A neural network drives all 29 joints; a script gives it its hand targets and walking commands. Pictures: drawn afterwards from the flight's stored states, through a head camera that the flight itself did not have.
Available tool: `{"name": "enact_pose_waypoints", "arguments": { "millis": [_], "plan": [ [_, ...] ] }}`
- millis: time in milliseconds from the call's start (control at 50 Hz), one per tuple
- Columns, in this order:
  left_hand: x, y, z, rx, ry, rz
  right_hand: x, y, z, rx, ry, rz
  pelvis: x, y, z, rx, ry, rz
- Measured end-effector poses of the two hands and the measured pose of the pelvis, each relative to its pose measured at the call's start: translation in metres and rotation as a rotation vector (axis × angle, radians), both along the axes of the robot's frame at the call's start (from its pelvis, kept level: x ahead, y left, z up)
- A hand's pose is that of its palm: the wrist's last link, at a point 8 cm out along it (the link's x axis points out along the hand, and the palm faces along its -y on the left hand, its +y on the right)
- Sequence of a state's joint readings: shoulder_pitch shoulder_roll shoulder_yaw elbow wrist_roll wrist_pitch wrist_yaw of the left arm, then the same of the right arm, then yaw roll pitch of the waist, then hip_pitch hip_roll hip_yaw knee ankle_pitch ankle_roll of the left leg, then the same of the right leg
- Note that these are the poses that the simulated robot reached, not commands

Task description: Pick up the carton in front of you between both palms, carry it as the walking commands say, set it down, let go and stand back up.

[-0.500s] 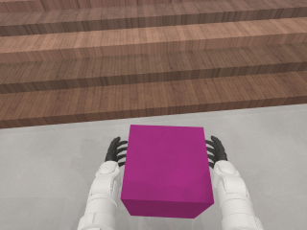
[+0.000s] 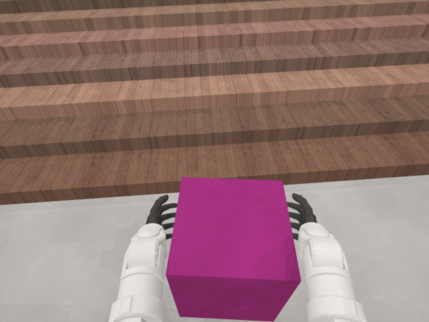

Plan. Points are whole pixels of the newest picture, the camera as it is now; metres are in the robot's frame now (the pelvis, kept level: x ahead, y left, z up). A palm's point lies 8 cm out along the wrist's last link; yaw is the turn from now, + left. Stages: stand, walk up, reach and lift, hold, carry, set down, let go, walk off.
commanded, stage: reach and lift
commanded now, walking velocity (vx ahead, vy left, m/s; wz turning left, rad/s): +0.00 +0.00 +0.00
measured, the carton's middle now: (229, 251) +0.29 +0.00 -0.05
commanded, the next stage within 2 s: hold in 0.70 s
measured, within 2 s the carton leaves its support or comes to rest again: neither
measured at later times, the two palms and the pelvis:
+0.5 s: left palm (154, 224) +0.30 +0.15 +0.04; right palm (307, 223) +0.30 -0.15 +0.04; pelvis +0.01 +0.00 +0.01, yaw +0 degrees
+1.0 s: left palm (151, 223) +0.29 +0.15 +0.06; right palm (310, 221) +0.30 -0.15 +0.06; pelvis +0.01 +0.00 +0.01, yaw +0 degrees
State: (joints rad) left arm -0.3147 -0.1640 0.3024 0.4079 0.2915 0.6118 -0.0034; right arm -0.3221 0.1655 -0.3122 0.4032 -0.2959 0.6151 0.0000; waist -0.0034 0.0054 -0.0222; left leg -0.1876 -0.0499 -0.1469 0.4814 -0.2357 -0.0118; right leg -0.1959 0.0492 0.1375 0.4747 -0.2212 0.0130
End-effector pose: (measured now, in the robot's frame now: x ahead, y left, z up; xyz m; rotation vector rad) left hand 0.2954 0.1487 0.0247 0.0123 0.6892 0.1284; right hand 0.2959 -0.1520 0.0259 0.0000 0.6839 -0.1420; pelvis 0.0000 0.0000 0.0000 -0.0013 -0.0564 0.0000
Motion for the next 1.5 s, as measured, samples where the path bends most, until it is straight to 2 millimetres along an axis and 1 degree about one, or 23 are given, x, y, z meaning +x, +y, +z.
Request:
{"name": "enact_pose_waypoints", "arguments": {
  "millis": [140,500,700,880,1040,1180,1500],
  "plan": [
    [0.003,0.000,0.005,-0.002,-0.013,0.001,0.003,0.000,0.005,0.001,-0.013,-0.002,-0.001,0.000,0.001,0.000,-0.003,-0.003],
    [0.009,0.000,0.013,0.019,-0.009,-0.015,0.008,0.000,0.013,-0.018,-0.010,0.012,0.014,0.001,0.006,0.000,-0.016,-0.002],
    [0.007,0.001,0.017,0.024,-0.009,-0.017,0.007,0.001,0.018,-0.021,-0.012,0.015,0.017,0.001,0.007,0.000,-0.028,-0.002],
    [0.002,0.001,0.033,0.021,-0.041,-0.011,0.003,0.002,0.034,-0.022,-0.044,0.016,0.015,0.001,0.008,0.000,-0.049,-0.001],
    [-0.003,0.002,0.032,0.017,-0.017,-0.007,-0.002,0.002,0.032,-0.017,-0.020,0.014,0.008,0.001,0.007,0.000,-0.068,-0.001],
    [-0.003,0.001,0.032,0.009,-0.024,-0.002,-0.002,0.002,0.033,-0.010,-0.028,0.008,0.003,0.001,0.006,0.001,-0.068,-0.001],
    [0.001,0.001,0.033,0.015,-0.024,-0.008,0.003,0.001,0.034,-0.017,-0.028,0.012,0.008,0.001,0.007,0.001,-0.064,-0.002]
  ]
}}
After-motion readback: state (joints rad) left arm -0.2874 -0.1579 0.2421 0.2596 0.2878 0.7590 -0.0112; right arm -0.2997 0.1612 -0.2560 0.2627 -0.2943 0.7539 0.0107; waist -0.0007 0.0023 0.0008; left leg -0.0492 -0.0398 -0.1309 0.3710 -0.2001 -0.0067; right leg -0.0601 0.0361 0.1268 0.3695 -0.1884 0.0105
